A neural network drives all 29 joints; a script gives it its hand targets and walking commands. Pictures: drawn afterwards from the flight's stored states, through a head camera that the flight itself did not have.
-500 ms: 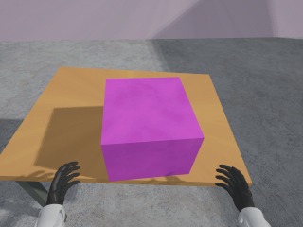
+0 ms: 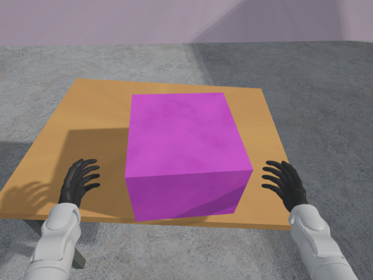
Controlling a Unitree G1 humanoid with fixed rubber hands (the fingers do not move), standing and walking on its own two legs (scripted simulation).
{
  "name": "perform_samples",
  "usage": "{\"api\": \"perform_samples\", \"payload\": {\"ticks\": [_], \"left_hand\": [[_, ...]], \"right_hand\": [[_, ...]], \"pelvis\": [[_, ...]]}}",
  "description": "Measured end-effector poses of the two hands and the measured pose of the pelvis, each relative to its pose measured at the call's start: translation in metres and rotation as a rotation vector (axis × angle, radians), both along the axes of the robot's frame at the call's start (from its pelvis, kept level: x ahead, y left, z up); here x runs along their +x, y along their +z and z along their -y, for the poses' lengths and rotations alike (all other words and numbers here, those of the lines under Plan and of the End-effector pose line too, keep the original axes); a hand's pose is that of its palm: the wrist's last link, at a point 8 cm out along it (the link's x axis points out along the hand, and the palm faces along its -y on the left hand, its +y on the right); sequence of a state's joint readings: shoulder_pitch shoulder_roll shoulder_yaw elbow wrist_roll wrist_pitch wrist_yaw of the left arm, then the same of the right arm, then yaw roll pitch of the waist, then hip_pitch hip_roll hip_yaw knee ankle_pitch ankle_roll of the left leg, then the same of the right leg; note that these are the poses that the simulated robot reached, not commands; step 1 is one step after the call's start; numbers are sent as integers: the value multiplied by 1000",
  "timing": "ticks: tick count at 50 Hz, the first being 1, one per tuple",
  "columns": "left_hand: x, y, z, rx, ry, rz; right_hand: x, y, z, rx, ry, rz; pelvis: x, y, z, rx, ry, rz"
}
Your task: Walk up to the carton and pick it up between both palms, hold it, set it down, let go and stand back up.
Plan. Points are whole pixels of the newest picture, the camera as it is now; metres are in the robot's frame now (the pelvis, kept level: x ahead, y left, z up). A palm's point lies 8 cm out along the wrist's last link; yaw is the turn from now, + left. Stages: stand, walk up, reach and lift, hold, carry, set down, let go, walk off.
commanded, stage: reach and lift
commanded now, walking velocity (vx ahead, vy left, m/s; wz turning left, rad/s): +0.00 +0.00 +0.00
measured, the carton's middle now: (182, 153) +0.47 +0.06 -0.02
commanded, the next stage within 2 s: none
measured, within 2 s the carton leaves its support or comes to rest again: neither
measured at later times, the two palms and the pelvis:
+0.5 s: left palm (69, 157) +0.33 +0.29 +0.09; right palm (286, 153) +0.40 -0.18 +0.10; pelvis +0.00 +0.00 +0.00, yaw +0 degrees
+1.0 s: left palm (67, 127) +0.38 +0.30 +0.13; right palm (277, 118) +0.47 -0.16 +0.14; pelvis -0.01 +0.00 +0.00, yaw +1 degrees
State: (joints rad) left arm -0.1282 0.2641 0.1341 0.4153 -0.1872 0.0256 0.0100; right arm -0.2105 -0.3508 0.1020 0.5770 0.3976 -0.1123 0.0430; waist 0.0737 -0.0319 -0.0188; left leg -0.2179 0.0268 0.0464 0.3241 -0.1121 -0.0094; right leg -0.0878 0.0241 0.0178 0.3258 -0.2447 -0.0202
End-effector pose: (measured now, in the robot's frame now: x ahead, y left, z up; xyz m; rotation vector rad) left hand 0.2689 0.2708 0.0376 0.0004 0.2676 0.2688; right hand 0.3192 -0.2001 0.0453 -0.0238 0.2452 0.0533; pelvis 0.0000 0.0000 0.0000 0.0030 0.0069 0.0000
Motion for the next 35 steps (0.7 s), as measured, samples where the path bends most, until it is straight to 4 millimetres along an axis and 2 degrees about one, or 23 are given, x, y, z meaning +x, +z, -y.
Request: {"api": "perform_samples", "payload": {"ticks": [15, 35], "left_hand": [[42, 33, -11, 3, -5, 15], [86, 67, -26, 6, 13, 3]], "right_hand": [[51, 32, -9, -8, 6, 4], [111, 72, -28, -20, 15, -4]], "pelvis": [[-2, 0, -3, -8, 4, -42], [-5, -2, -3, -17, 10, -109]]}}
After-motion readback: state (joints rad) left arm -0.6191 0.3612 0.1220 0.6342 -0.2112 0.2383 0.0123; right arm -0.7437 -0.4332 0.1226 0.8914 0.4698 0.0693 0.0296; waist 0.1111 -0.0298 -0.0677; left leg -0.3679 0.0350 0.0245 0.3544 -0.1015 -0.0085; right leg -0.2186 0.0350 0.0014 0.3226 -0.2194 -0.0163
